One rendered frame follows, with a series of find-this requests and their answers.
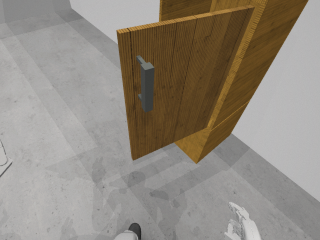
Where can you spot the robot right hand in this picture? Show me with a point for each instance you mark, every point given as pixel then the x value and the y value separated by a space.
pixel 246 231

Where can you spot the left robot shin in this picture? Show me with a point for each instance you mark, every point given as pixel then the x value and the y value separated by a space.
pixel 128 231

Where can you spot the handle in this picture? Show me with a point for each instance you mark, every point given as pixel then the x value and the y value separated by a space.
pixel 147 71

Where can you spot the robot left hand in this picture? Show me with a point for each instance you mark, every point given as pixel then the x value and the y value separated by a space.
pixel 5 162

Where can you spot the robot left foot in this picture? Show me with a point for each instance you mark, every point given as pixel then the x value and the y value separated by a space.
pixel 135 227

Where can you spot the cupboard door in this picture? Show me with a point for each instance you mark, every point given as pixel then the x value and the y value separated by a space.
pixel 192 57

